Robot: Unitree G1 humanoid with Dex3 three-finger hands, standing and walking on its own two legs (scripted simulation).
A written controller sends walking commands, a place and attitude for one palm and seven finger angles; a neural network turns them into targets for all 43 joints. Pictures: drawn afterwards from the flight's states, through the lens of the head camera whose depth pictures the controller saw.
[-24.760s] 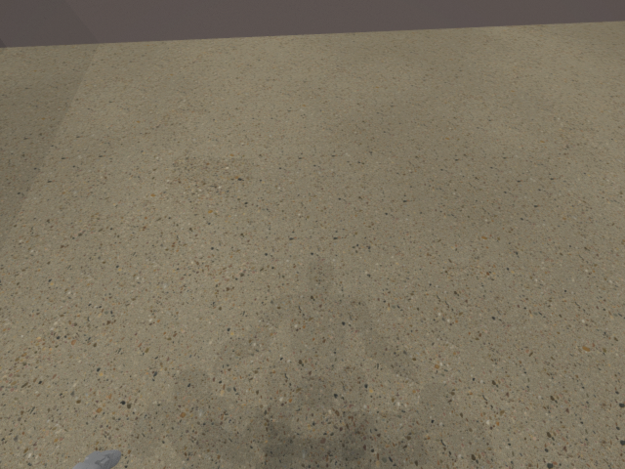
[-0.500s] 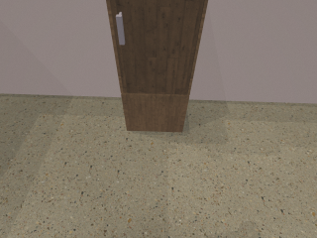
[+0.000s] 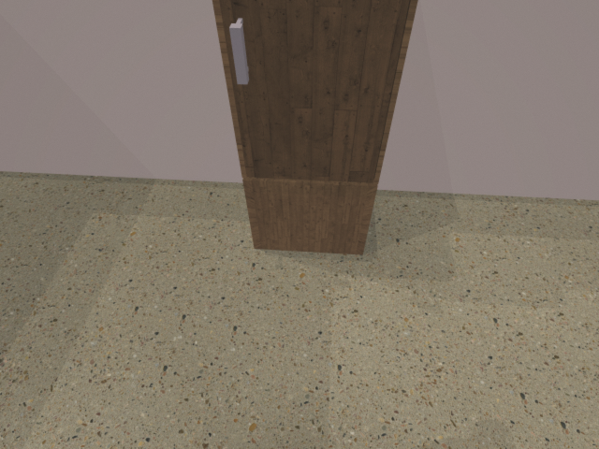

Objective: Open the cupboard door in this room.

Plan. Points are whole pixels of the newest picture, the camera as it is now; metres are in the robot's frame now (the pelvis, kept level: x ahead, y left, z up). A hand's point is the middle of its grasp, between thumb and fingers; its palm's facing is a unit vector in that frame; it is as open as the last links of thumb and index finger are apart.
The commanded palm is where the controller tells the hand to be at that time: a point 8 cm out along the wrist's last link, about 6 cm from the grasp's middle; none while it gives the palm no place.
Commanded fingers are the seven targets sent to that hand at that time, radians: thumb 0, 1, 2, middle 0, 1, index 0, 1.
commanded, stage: take the last steps up to it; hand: left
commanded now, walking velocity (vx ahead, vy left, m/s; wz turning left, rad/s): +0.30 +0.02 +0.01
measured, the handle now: (241, 51) +0.92 +0.21 +0.09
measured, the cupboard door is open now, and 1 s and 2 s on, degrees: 0 0 0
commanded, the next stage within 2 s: come to a stop and stand still in 0.72 s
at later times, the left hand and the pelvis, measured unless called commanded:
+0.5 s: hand (163, 376) +0.25 +0.25 -0.15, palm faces +0.00 -0.98 -0.22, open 7.4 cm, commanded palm none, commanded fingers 0.00 0.90 0.90 -0.20 -0.30 -0.20 -0.30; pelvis +0.18 +0.06 +0.02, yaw -2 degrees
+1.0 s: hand (215, 312) +0.37 +0.19 -0.16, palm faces +0.01 -0.97 -0.23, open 7.2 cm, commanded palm none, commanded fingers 0.00 0.90 0.90 -0.20 -0.30 -0.20 -0.30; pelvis +0.34 +0.01 +0.01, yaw -2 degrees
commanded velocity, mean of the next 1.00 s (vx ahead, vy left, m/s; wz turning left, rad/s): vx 0.14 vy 0.00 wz -0.01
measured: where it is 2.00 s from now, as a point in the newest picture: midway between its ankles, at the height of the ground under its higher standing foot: (312, 430)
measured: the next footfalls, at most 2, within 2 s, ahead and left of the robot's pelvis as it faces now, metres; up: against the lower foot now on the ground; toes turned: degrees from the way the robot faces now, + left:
left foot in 0.24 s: +0.19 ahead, +0.17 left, +0.00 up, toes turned +9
right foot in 0.66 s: +0.38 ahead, -0.09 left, +0.00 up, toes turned -12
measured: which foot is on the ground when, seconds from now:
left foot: up 0.00-0.22, down 0.24-0.68, up 0.70-1.00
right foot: down 0.00-0.24, up 0.26-0.64, down 0.66-1.00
